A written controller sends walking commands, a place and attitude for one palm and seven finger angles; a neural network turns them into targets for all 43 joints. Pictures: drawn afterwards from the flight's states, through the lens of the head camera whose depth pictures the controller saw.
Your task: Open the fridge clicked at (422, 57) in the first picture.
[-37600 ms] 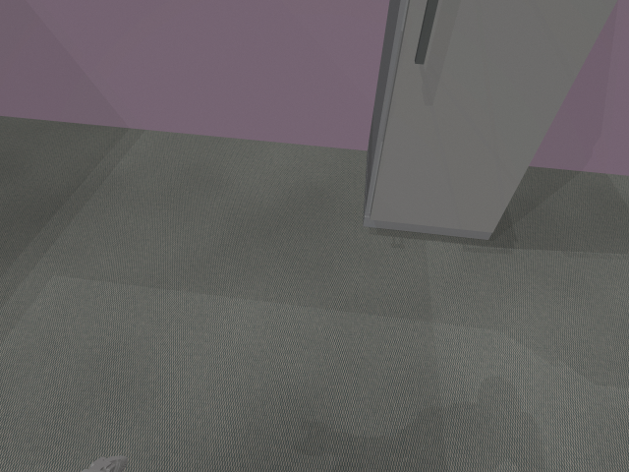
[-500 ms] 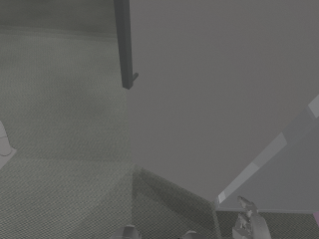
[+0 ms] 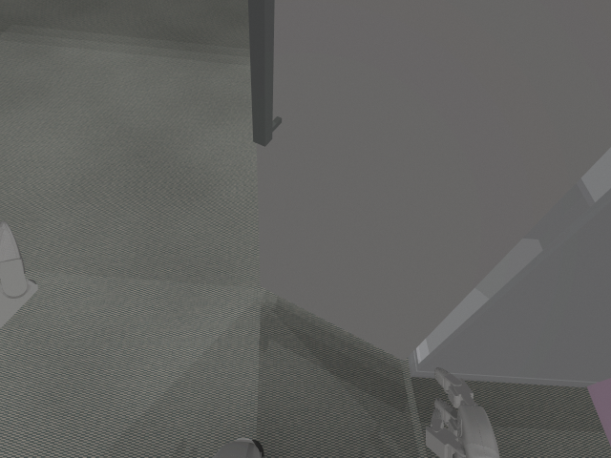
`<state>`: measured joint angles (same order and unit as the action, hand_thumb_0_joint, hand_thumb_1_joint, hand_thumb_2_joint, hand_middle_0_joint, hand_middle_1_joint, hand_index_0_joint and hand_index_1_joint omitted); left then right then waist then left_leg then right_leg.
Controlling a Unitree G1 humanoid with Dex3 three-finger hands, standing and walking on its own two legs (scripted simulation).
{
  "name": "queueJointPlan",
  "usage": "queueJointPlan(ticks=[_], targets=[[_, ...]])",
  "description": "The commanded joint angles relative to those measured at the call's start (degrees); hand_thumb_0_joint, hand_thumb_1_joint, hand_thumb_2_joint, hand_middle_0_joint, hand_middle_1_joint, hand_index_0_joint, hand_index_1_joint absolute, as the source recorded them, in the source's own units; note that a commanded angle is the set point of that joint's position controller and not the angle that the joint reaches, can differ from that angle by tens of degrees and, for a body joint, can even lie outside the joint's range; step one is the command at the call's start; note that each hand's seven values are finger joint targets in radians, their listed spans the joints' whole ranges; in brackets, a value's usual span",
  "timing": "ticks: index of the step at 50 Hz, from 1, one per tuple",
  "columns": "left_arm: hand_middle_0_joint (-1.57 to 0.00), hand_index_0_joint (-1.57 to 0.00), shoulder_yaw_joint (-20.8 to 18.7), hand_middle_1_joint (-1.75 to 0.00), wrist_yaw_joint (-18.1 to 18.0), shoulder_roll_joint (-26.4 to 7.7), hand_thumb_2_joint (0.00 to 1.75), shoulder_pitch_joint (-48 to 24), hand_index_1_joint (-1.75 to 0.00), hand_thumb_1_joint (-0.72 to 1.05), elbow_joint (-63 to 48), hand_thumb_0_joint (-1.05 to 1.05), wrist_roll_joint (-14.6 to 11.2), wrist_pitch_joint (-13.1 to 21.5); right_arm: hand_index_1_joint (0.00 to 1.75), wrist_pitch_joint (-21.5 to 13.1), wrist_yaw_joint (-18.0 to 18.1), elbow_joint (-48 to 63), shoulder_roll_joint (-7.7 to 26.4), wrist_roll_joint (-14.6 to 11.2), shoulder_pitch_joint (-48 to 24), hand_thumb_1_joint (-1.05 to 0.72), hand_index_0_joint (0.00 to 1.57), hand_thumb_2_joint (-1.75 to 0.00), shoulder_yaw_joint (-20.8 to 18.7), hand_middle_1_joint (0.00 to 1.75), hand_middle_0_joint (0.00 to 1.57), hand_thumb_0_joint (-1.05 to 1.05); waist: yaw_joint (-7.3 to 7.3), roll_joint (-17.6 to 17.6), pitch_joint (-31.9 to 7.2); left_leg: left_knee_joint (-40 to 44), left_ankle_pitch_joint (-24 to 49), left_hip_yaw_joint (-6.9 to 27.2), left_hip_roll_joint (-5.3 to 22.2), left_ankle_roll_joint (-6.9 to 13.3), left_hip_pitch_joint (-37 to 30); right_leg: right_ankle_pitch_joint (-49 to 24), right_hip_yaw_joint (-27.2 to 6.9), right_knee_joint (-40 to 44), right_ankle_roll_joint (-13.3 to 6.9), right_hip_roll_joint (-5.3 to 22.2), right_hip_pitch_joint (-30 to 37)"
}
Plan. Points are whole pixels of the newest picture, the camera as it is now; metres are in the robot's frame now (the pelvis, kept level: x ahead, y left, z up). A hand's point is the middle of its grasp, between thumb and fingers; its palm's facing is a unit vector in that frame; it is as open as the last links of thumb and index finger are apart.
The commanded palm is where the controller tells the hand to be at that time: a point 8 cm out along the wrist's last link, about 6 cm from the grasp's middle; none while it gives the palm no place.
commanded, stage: stop stepping back and stand still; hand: left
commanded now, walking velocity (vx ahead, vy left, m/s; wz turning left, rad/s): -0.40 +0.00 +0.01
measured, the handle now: (270, 10) +0.63 +0.14 +0.24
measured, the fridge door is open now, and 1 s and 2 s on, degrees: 65 65 65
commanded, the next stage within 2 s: let the arm hang, fingers relaxed in 0.88 s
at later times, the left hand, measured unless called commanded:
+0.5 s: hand out of the picture +0.10 +0.29 +0.19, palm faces +0.48 -0.76 -0.44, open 7.4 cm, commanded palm +0.04 +0.32 +0.18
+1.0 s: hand out of the picture +0.09 +0.30 +0.17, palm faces +0.49 -0.74 -0.46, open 7.4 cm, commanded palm none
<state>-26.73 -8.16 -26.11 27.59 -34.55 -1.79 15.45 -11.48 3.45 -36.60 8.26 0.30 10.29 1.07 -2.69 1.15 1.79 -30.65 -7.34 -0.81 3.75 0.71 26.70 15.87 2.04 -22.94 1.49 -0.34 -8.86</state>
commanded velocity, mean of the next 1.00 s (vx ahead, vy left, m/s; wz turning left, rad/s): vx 0.10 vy -0.02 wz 0.00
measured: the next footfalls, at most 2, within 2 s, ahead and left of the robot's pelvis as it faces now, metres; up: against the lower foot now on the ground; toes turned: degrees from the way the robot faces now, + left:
left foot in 0.24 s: -0.03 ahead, +0.13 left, +0.00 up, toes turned +9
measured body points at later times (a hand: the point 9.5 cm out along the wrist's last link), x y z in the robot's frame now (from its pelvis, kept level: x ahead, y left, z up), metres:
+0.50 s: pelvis -0.09 +0.01 +0.01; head -0.11 +0.04 +0.46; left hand +0.07 +0.32 +0.21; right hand +0.06 -0.21 -0.07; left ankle -0.06 +0.12 -0.73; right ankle -0.06 -0.10 -0.73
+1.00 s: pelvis -0.09 +0.02 +0.00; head -0.11 +0.04 +0.45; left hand +0.06 +0.34 +0.20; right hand +0.06 -0.20 -0.09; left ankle -0.08 +0.11 -0.72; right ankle -0.09 -0.09 -0.73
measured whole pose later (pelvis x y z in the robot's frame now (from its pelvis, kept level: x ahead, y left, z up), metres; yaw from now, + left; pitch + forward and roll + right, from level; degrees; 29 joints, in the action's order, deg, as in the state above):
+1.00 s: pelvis -0.09 +0.02 +0.00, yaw +4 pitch +0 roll -2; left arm -22.8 -7.5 -25.2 26.3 -24.3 0.9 13.2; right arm -6.8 2.0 -39.3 10.9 0.1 15.8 0.0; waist -1.0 0.0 -2.4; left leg -44.5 -22.2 -1.0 0.6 1.4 21.8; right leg 15.5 4.9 -28.9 -1.3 -1.3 -12.2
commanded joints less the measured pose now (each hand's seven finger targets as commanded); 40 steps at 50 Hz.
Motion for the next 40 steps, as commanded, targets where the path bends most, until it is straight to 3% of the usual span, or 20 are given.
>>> queueJointPlan(ticks=[1, 3, 5, 7, 10, 11, 13, 14, 15, 16, 20, 23, 26, 29, 31, 33, 35, 37, 38, 40], targets=[[-0.2, -0.2, -8.9, -0.3, -0.2, -13.4, 0.9, -1.0, -0.3, 0.9, -6.3, 0.0, -0.6, 3.7, 0.3, -1.6, 1.5, 8.3, 9.6, -0.5, -2.6, -0.9, 0.2, -0.9, -3.6, 0.3, 0.2, 0.0, 0.99, -1.3, -11.2, -1.0, -5.1, 5.4, 4.8, 1.2, -12.0, -20.9, -2.7, 6.6, -3.5, 8.4, 0.0], [-0.2, -0.2, -5.7, -0.3, 0.0, -11.3, 0.9, -0.3, -0.3, 0.9, -4.2, 0.0, -1.8, 2.4, 0.3, 0.2, 1.6, 9.1, 9.2, -2.1, -2.1, -0.9, 0.2, -0.9, -5.2, 0.3, 0.2, 0.0, 0.84, 16.3, -11.0, -24.2, -17.7, 0.4, -4.4, -2.4, -9.8, -27.6, -14.9, 6.9, -12.6, 22.3, -9.1], [-0.2, -0.2, -6.6, -0.3, -0.6, -11.0, 0.9, 1.8, -0.3, 0.9, -2.9, 0.0, -1.2, 1.3, 0.3, 1.3, 1.7, 9.6, 8.2, -2.0, -4.1, -0.9, 0.2, -0.9, -4.4, 0.3, 0.2, 0.0, 0.63, 13.6, -9.0, -36.3, -24.6, 4.4, -2.8, -1.5, -0.7, -33.8, -14.4, 4.4, -16.4, 25.4, -6.9], [-0.2, -0.2, -6.7, -0.3, -1.8, -10.4, 0.9, 3.8, -0.3, 0.9, -3.5, 0.0, -0.1, -0.4, 0.3, 3.1, 1.3, 11.5, 6.5, -1.2, -4.3, -0.9, 0.2, -0.9, -1.8, 0.3, 0.2, 0.0, 3.16, 7.2, -9.3, -21.0, -22.3, 3.1, -0.7, -0.8, -0.7, -40.5, -7.5, -2.0, -11.3, 20.4, 1.0], [-0.2, -0.2, -6.0, -0.3, -3.2, -9.6, 0.9, 3.5, -0.3, 0.9, -5.3, 0.0, 0.8, -0.6, 0.3, 2.6, 2.7, 11.6, 8.8, -0.8, -3.4, -0.9, 0.2, -0.9, -2.7, 0.3, 0.2, 0.0, 3.65, -3.4, -8.8, 12.6, 0.3, -1.2, -2.3, -0.2, -10.0, -33.2, -4.6, -12.0, -5.1, 13.0, 3.9], [-0.2, -0.2, -4.8, -0.3, -3.5, -8.4, 0.9, 3.6, -0.3, 0.9, -7.4, 0.0, 0.7, -0.1, 0.3, 1.9, 2.9, 11.8, 9.2, -0.6, -2.1, -0.9, 0.2, -0.9, -3.4, 0.3, 0.2, 0.0, 2.98, -8.3, -9.4, 16.9, 9.1, -0.2, 0.0, -0.2, -14.3, -28.5, -4.6, -14.7, -4.0, 9.3, 3.5], [-0.2, -0.2, -4.4, -0.3, -3.3, -9.4, 0.9, 3.2, -0.3, 0.9, -11.5, 0.0, 0.9, 0.6, 0.3, 0.5, 1.9, 11.7, 11.1, -1.7, -0.5, -0.9, 0.2, -0.9, -5.0, 0.3, 0.2, 0.0, 1.31, -12.7, -12.7, 8.3, 31.4, 6.2, 9.0, 3.0, -27.8, -0.6, -2.1, -17.0, -2.2, 4.9, -9.2], [-0.2, -0.2, -5.0, -0.3, -3.2, -10.0, 0.9, 2.5, -0.3, 0.9, -12.3, 0.0, 1.1, 0.5, 0.3, 0.1, 1.6, 11.5, 11.6, -1.9, -0.6, -0.9, 0.2, -0.9, -5.5, 0.3, 0.2, 0.0, 1.15, -10.5, -12.0, 6.6, 33.4, 6.7, 9.3, 3.8, -28.8, 3.7, 0.0, -15.3, -2.2, 3.4, -10.9], [-0.2, -0.2, -7.3, -0.3, -3.1, -13.0, 0.9, 4.3, -0.3, 0.9, -13.2, 0.0, 0.6, 0.2, 0.3, -0.6, 1.8, 10.9, 10.1, -0.8, -1.3, -0.9, 0.2, -0.9, -4.3, 0.3, 0.2, 0.0, 1.98, -17.1, -10.2, 10.0, 26.6, 11.0, 9.0, 3.2, -25.3, 6.9, 0.7, -14.5, -1.2, 2.9, -10.8], [-0.2, -0.2, -5.1, -0.3, -2.8, -10.8, 0.9, 0.3, -0.3, 0.9, -15.4, 0.0, 0.9, 0.4, 0.3, -0.7, 1.8, 10.3, 9.7, -0.1, -2.0, -0.9, 0.2, -0.9, -3.6, 0.3, 0.2, 0.0, 2.52, -16.8, -6.8, 13.1, 18.8, 13.6, 9.4, 2.2, -18.1, 8.1, 0.7, -13.9, -1.3, 2.6, -7.1], [-0.2, -0.2, -5.1, -0.3, -2.4, -9.7, 0.9, -0.1, -0.3, 0.9, -6.2, 0.0, 1.2, 0.2, 0.3, -0.7, 0.9, 8.7, 11.4, -0.7, -1.2, -0.9, 0.2, -0.9, -3.9, 0.3, 0.2, 0.0, 2.66, -9.1, -3.6, 13.4, -13.4, 9.2, 5.9, 2.9, -5.6, 0.4, 1.1, 0.1, -2.0, 1.7, 4.4], [-0.2, -0.2, -4.1, -0.3, -1.9, -8.0, 0.9, 0.6, -0.3, 0.9, -0.4, 0.0, 0.8, -0.8, 0.3, 1.2, 1.2, 9.1, 11.4, -0.7, -2.4, -0.9, 0.2, -0.9, -4.5, 0.3, 0.2, 0.0, 2.84, -5.2, -2.5, 11.6, -33.5, 5.2, 2.0, 2.3, -0.5, 13.5, -1.3, 0.8, -4.7, 1.8, 1.8], [-0.2, -0.2, -1.5, -0.3, -1.0, -6.3, 0.9, -2.8, -0.3, 0.9, 1.9, 0.0, 0.3, -2.1, 0.3, 2.9, 1.2, 9.4, 10.8, -0.9, -2.3, -0.9, 0.2, -0.9, -4.6, 0.3, 0.2, 0.0, 3.82, 3.2, -0.7, -3.1, -25.8, 1.4, -2.3, 1.5, -2.4, 22.0, -12.2, 4.9, -9.8, 7.3, -6.7], [-0.2, -0.2, -0.9, -0.3, -1.6, -7.2, 0.9, -8.0, -0.3, 0.9, 1.8, 0.0, 0.1, -2.3, 0.3, 3.2, 0.6, 7.4, 10.5, -0.9, -0.5, -0.9, 0.2, -0.9, -4.2, 0.3, 0.2, 0.0, 3.6, 12.7, -4.0, -18.2, -16.0, -1.3, -4.1, 1.1, -5.7, 13.5, -20.2, 9.6, -13.5, 16.7, -7.3], [-0.2, -0.2, 0.0, -0.3, -2.0, -6.3, 0.9, -9.4, -0.3, 0.9, 3.5, 0.0, 0.3, -2.5, 0.3, 3.3, 0.9, 6.6, 9.1, -0.2, -1.4, -0.9, 0.2, -0.9, -2.8, 0.3, 0.2, 0.0, 4.33, 8.2, -0.5, -8.9, -20.3, -0.1, -1.8, 1.6, -14.0, 25.3, -15.6, 9.5, -10.5, 15.3, -19.2], [-0.2, -0.2, 2.4, -0.3, -2.1, -4.7, 0.9, -10.6, -0.3, 0.9, 1.5, 0.0, 1.0, -2.7, 0.3, 3.7, 1.6, 6.8, 10.6, 0.0, -2.1, -0.9, 0.2, -0.9, -2.7, 0.3, 0.2, 0.0, 4.81, -1.5, 3.8, 3.4, -24.6, 3.5, -0.8, 2.9, -16.6, 27.0, -8.3, -1.8, -7.2, 7.6, -26.5], [-0.2, -0.2, 0.2, -0.3, -2.5, -8.0, 0.9, -13.8, -0.3, 0.9, -6.1, 0.0, 1.6, -1.2, 0.3, 2.4, 1.9, 9.6, 11.5, -0.3, -3.1, -0.9, 0.2, -0.9, -3.2, 0.3, 0.2, 0.0, 3.71, -23.1, 3.9, 24.6, -38.4, 28.9, 14.6, 9.2, -10.1, 14.9, 1.0, -34.9, -2.3, -2.9, -23.8], [-0.2, -0.2, -3.2, -0.3, -2.3, -11.1, 0.9, -13.7, -0.3, 0.9, -7.5, 0.0, 2.4, 0.0, 0.3, 1.2, 1.3, 7.9, 9.5, 0.3, -3.4, -0.9, 0.2, -0.9, -3.1, 0.3, 0.2, 0.0, 3.05, -14.4, 1.9, 25.1, -37.4, 28.9, 14.0, 10.8, -3.9, 10.0, -4.2, -43.6, -2.3, 0.0, -19.9], [-0.2, -0.2, -2.4, -0.3, -2.1, -9.6, 0.9, -11.0, -0.3, 0.9, -6.4, 0.0, 2.6, -0.4, 0.3, 1.1, 0.5, 7.7, 9.8, 0.4, -2.9, -0.9, 0.2, -0.9, -3.1, 0.3, 0.2, 0.0, 2.59, -11.8, 1.7, 23.6, -34.3, 24.1, 12.7, 10.5, -1.9, 9.2, -3.4, -39.3, -2.2, 0.6, -16.5], [-0.2, -0.2, -2.9, -0.3, -2.3, -9.3, 0.9, -7.0, -0.3, 0.9, -8.2, 0.0, 2.2, -0.6, 0.3, 0.3, 0.1, 7.7, 9.1, -0.1, -3.1, -0.9, 0.2, -0.9, -2.5, 0.3, 0.2, 0.0, 1.62, -15.4, -0.3, 21.9, -30.0, 12.8, 8.9, 7.6, -1.1, 9.8, 1.7, -22.5, -2.3, 0.4, -6.1]])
